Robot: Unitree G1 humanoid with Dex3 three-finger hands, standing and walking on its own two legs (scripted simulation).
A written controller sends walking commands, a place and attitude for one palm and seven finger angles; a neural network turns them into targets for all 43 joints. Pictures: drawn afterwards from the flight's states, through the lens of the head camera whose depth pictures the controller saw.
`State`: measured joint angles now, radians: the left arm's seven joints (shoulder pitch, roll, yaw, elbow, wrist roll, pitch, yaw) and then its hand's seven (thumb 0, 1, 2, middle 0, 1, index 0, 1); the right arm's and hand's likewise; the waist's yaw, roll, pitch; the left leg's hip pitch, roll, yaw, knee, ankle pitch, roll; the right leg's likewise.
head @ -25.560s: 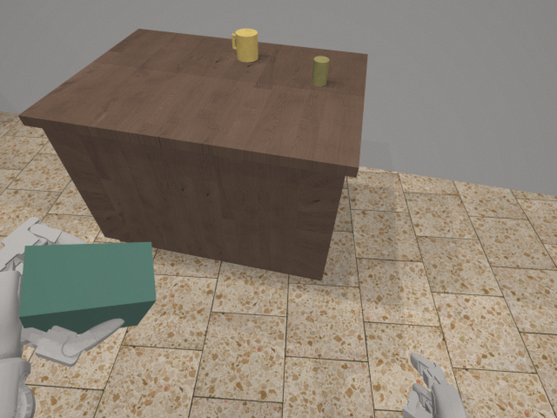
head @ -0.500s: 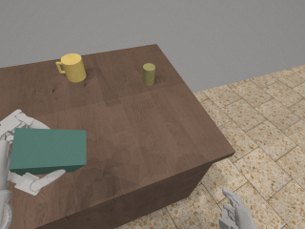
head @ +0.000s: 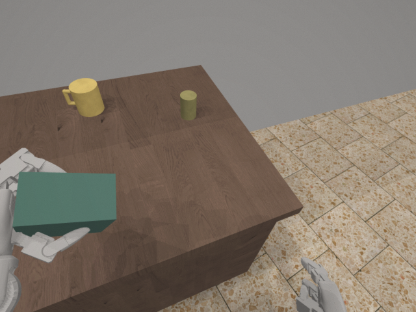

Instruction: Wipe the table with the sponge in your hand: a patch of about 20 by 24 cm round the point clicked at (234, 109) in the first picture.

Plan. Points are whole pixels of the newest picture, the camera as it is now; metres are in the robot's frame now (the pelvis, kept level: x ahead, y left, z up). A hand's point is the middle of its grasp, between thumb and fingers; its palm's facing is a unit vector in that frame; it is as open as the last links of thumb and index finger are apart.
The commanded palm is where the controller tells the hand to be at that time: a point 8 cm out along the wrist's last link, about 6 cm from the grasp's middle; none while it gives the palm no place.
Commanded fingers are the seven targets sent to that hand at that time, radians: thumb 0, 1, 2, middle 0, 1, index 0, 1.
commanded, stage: shuffle to correct the standing spot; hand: left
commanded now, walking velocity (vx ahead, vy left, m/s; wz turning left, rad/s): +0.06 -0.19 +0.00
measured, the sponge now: (80, 206) +0.23 +0.22 +0.13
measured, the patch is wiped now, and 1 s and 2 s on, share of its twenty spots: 0.00 0.00 0.00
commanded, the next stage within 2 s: come to a stop and stand still in 0.46 s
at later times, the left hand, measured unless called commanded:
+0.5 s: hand (114, 195) +0.24 +0.17 +0.16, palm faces +0.33 -0.87 -0.37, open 10.5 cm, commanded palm +0.18 +0.21 +0.17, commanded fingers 0.00 0.10 1.30 -1.20 -1.60 -1.20 -1.60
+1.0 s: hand (137, 214) +0.22 +0.13 +0.16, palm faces +0.35 -0.83 -0.44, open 10.5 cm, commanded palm +0.16 +0.17 +0.17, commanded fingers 0.00 0.10 1.30 -1.20 -1.60 -1.20 -1.60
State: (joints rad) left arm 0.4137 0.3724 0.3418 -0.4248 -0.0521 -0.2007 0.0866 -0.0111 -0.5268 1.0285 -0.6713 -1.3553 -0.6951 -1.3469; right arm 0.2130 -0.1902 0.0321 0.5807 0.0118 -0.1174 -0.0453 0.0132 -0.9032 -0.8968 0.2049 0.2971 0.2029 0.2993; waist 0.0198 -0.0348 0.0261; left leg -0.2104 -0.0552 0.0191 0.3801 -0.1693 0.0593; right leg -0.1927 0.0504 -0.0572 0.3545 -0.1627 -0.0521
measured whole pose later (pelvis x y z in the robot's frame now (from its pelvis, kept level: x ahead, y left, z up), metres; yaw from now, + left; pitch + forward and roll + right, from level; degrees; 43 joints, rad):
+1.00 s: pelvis +0.01 -0.11 +0.00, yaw +0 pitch -1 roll +1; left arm 0.47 0.37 0.33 -0.46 -0.07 -0.12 0.10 -0.01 -0.53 1.03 -0.67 -1.35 -0.70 -1.35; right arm 0.16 -0.22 0.00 0.58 0.04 -0.03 -0.05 0.01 -0.91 -0.90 0.20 0.30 0.20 0.30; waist 0.02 0.02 0.05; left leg -0.18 0.08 -0.01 0.40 -0.20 0.01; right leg -0.14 0.17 -0.10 0.31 -0.17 -0.01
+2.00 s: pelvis -0.23 -0.39 -0.06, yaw +7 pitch -3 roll +4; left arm 0.37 0.47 0.54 -0.42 -0.09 -0.24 0.03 -0.01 -0.53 1.03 -0.67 -1.35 -0.70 -1.34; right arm 0.31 -0.20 -0.05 0.63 0.03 -0.05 0.01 0.02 -0.91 -0.90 0.20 0.30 0.20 0.30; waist -0.03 -0.03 0.05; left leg -0.13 -0.13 -0.04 0.85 -0.59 0.08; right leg -0.60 0.10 0.01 0.88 -0.24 -0.06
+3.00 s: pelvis -0.40 -0.54 -0.03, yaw +10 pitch +1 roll +1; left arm 0.53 0.41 0.40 -0.55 -0.03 -0.23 0.09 -0.01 -0.53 1.03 -0.68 -1.34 -0.71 -1.33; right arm 0.25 -0.25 -0.08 0.64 0.04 -0.08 0.01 0.02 -0.91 -0.90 0.20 0.30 0.20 0.30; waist -0.06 -0.01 0.05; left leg -0.61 0.01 -0.02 1.31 -0.21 -0.01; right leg -0.39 0.01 -0.08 0.71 -0.34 -0.07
